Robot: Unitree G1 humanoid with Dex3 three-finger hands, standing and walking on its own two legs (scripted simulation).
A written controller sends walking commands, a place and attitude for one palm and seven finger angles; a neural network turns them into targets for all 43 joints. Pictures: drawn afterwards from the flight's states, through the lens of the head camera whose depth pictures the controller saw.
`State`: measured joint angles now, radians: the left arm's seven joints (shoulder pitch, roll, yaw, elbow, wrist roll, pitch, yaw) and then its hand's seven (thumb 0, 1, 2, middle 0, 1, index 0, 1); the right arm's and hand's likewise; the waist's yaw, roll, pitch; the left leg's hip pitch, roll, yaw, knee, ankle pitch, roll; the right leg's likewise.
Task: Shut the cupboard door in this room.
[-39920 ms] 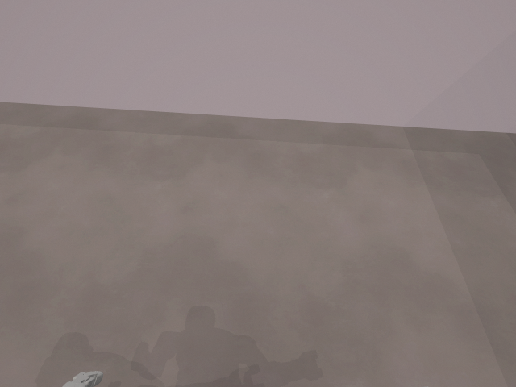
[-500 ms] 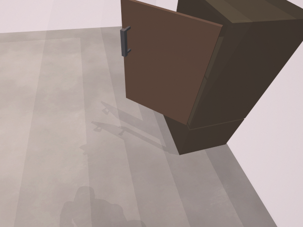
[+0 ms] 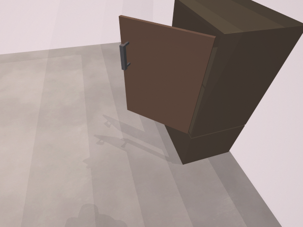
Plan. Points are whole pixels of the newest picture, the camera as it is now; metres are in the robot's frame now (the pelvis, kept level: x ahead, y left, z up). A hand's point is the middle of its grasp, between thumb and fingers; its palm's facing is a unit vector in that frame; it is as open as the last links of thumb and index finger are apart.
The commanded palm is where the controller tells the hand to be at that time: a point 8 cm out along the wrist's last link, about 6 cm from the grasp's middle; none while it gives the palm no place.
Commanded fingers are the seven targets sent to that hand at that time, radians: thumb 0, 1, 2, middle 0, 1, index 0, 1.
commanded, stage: let the arm hang, fingers relaxed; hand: left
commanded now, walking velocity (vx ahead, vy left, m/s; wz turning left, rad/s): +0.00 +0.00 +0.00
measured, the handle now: (125, 55) +0.86 +0.17 +0.02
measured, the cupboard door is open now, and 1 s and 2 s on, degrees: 46 46 46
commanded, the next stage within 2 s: look to check the result in 0.14 s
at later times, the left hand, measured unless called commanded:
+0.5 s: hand out of the picture -0.04 +0.16 -0.18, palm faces +0.05 -0.98 -0.17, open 7.4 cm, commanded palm none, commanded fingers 0.00 0.90 0.90 -0.20 -0.30 -0.20 -0.30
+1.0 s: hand out of the picture -0.01 +0.16 -0.18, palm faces +0.11 -0.98 -0.18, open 7.4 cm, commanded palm none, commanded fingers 0.00 0.90 0.90 -0.20 -0.30 -0.20 -0.30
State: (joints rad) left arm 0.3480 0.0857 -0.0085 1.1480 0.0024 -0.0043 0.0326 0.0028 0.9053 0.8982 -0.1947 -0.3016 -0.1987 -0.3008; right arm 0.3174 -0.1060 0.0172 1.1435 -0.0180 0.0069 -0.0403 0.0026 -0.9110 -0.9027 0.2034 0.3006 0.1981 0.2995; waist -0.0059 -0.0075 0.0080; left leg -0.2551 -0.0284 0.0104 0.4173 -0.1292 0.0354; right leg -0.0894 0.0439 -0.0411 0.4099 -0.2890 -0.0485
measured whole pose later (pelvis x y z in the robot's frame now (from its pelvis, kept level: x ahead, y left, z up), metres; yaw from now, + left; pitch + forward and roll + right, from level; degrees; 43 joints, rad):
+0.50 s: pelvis +0.00 +0.00 +0.00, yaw +0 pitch -2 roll +0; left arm 0.36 0.13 0.00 1.15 0.00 0.00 0.04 0.00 0.91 0.90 -0.19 -0.30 -0.20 -0.30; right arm 0.31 -0.12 0.02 1.14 -0.02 0.01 -0.04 0.00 -0.91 -0.90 0.20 0.30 0.20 0.30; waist -0.01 0.00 0.03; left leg -0.25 -0.04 0.01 0.40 -0.12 0.04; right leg -0.09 0.04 -0.04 0.40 -0.29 -0.04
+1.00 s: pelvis +0.01 -0.01 -0.01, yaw +4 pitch -1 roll +0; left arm 0.31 0.13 0.02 1.10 0.01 0.02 0.04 0.00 0.90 0.90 -0.20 -0.30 -0.20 -0.30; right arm 0.29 -0.13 0.00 1.11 -0.02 0.03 -0.03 0.00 -0.91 -0.90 0.20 0.30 0.20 0.30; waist -0.02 0.00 0.05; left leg -0.32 -0.05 -0.05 0.51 -0.18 0.03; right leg -0.12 0.03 -0.10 0.48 -0.35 -0.06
